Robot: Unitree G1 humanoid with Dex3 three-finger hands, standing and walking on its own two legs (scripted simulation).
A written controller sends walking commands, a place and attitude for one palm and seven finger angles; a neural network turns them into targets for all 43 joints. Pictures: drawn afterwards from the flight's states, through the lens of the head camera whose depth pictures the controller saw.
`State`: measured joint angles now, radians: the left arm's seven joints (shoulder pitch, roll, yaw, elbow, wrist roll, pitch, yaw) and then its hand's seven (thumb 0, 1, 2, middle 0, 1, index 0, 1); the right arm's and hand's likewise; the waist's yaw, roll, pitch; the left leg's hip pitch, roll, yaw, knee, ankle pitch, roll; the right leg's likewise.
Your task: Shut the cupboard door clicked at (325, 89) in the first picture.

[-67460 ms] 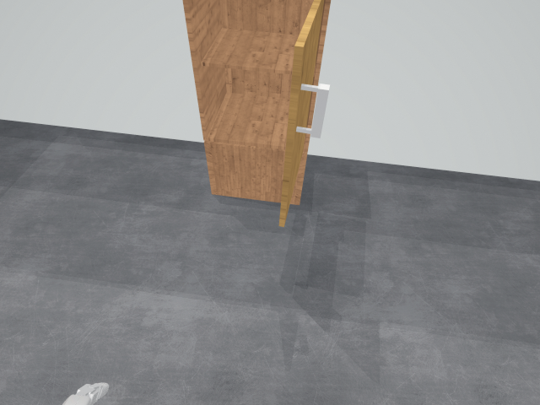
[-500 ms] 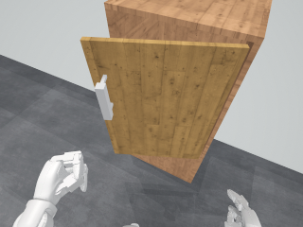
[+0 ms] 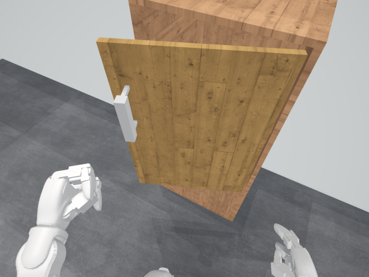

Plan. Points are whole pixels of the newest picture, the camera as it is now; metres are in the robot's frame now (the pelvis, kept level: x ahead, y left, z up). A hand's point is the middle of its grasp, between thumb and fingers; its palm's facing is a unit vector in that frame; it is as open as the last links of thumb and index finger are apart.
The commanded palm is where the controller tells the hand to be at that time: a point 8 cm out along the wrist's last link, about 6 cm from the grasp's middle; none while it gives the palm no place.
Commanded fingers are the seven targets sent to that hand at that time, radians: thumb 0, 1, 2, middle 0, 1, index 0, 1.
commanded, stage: bring the fist close to the handle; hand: left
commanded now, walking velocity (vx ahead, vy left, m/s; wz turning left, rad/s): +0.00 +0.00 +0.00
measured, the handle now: (128, 114) +0.47 +0.18 +0.08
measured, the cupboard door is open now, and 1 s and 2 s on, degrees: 23 23 13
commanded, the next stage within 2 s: push the door shut along its arc in 1.20 s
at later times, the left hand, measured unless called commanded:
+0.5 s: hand (126, 174) +0.31 +0.15 +0.07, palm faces -0.09 -1.00 +0.00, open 3.1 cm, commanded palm +0.30 +0.20 +0.08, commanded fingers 0.00 0.90 0.90 -1.30 -1.50 -1.30 -1.50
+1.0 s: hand (137, 144) +0.37 +0.13 +0.09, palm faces +0.00 -1.00 -0.04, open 3.1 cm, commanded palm +0.34 +0.18 +0.08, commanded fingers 0.00 0.90 0.90 -1.30 -1.50 -1.30 -1.50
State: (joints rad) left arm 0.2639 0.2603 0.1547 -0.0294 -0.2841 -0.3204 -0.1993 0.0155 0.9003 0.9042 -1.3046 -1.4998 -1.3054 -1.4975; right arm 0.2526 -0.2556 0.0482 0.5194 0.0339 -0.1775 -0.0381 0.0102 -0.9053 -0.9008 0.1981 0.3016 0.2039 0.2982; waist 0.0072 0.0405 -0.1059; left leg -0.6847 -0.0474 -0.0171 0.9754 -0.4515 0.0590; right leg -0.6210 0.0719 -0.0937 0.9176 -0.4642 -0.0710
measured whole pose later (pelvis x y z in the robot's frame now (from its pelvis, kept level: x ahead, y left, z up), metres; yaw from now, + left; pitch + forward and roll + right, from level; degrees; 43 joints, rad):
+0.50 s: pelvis +0.01 +0.01 +0.01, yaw -1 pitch +10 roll -2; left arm 0.05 0.20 0.05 0.16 -0.21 -0.24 -0.14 0.01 0.90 0.90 -1.30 -1.50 -1.30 -1.50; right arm 0.27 -0.26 0.03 0.55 0.04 -0.11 -0.02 0.01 -0.91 -0.90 0.20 0.30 0.20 0.30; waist -0.02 0.04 -0.11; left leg -0.65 -0.06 0.02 0.92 -0.44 0.08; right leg -0.61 0.06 -0.05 0.88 -0.45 -0.05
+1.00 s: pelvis +0.00 +0.00 +0.01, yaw -2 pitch +10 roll -1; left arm -0.27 0.20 0.10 0.48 -0.16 -0.34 -0.03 0.01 0.90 0.90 -1.30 -1.50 -1.30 -1.50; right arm 0.29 -0.25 0.03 0.59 0.03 -0.04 0.01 0.01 -0.91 -0.90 0.20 0.30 0.20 0.30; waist -0.04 0.03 -0.11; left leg -0.67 -0.04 0.03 0.91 -0.42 0.06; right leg -0.64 0.07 -0.04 0.89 -0.43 -0.07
